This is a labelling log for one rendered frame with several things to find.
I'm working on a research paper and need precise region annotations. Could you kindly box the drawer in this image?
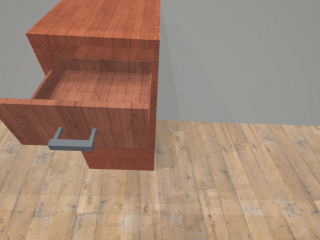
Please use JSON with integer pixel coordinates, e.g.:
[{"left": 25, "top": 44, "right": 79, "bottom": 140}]
[{"left": 0, "top": 56, "right": 153, "bottom": 149}]

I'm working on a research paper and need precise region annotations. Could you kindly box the cabinet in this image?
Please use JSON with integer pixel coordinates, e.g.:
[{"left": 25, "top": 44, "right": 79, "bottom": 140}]
[{"left": 26, "top": 0, "right": 161, "bottom": 171}]

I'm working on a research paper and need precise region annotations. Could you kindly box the handle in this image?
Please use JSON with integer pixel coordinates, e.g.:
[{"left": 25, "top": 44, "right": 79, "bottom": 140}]
[{"left": 47, "top": 127, "right": 97, "bottom": 152}]

